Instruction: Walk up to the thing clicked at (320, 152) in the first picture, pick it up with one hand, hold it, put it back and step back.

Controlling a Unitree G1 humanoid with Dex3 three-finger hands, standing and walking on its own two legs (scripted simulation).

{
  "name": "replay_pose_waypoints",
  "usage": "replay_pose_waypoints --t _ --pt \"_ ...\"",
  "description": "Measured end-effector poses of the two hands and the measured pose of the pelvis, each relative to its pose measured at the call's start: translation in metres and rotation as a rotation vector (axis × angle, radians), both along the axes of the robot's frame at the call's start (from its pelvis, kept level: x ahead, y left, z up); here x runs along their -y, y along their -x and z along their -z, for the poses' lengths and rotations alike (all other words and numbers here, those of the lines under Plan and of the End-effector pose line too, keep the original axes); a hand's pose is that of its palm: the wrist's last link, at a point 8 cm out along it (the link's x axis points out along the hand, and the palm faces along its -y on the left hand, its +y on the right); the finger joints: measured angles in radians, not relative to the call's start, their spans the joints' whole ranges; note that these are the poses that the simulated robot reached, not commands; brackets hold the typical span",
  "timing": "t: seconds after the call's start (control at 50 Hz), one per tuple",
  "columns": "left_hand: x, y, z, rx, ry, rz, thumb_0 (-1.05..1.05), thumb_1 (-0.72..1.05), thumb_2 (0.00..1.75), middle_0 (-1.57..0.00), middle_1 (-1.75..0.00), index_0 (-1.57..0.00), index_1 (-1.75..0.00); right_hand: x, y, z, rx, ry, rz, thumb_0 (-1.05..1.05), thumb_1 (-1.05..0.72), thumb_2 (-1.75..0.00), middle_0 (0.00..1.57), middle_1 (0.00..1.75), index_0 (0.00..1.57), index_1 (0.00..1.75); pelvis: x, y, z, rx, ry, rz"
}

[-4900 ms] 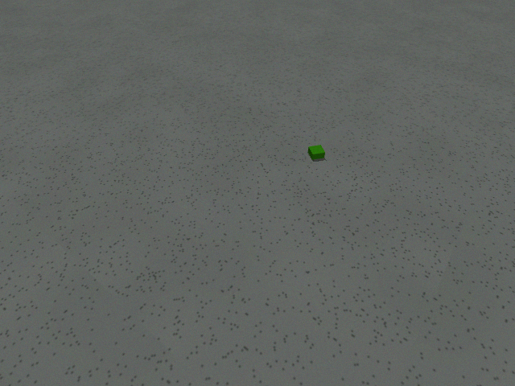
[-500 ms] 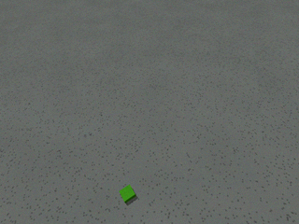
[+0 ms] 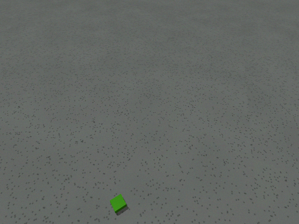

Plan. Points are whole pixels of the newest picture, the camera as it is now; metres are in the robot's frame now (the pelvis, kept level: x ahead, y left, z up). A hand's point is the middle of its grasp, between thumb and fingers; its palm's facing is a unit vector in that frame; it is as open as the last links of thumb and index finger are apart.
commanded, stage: walk up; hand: left
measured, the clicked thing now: (118, 203) +0.41 +0.20 -0.76
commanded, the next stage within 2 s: stand in 0.50 s
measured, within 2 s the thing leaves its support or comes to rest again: neither
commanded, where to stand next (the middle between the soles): +0.06 -0.01 m, yaw +1 degrees
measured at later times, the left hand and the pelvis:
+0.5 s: hand out of the picture +0.09 +0.25 -0.16, palm faces +0.01 -0.95 -0.31, open 7.4 cm; pelvis +0.02 +0.00 +0.00, yaw +1 degrees
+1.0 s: hand out of the picture +0.10 +0.25 -0.15, palm faces +0.00 -0.94 -0.34, open 7.3 cm; pelvis +0.02 +0.00 +0.00, yaw +1 degrees
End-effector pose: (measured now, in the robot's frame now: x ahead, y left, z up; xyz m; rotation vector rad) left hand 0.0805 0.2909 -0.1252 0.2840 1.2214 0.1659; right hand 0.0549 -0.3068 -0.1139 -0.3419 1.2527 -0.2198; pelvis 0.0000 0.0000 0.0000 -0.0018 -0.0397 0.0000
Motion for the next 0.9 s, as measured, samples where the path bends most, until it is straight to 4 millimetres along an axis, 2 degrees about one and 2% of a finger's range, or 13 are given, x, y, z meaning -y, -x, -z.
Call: replay_pose_waypoints --t 0.18,0.38,0.64,0.9 --pt "-0.007 0.017 -0.004 -0.055 -0.025 -0.042 0.01 0.91 0.9 -0.21 -0.3 -0.21 -0.3 -0.013 -0.03 0.006 0.031 -0.039 -0.023 0.01 -0.9 -0.9 0.21 0.3 0.21 0.3 -0.001 -0.008 -0.001 -0.002 0.001 -0.007" --pt "-0.005 0.01 -0.005 -0.033 -0.02 -0.055 0.01 0.91 0.9 -0.21 -0.3 -0.2 -0.3 -0.019 -0.05 0.005 0.054 -0.052 -0.036 0.01 -0.9 -0.9 0.21 0.3 0.21 0.3 -0.001 -0.014 -0.002 -0.001 0.001 -0.013" --pt "-0.003 -0.006 -0.005 -0.012 -0.018 -0.029 0.01 0.91 0.9 -0.21 -0.3 -0.21 -0.3 -0.014 -0.046 0.002 0.045 -0.034 -0.021 0.01 -0.9 -0.9 0.21 0.3 0.21 0.3 -0.002 -0.018 -0.003 -0.001 -0.002 -0.013" --pt "-0.006 -0.01 -0.009 -0.005 -0.034 -0.022 0.01 0.91 0.9 -0.21 -0.3 -0.21 -0.3 -0.014 -0.037 0.005 0.017 -0.04 -0.011 0.01 -0.9 -0.9 0.21 0.3 0.21 0.3 -0.001 -0.02 -0.003 -0.003 -0.002 -0.015"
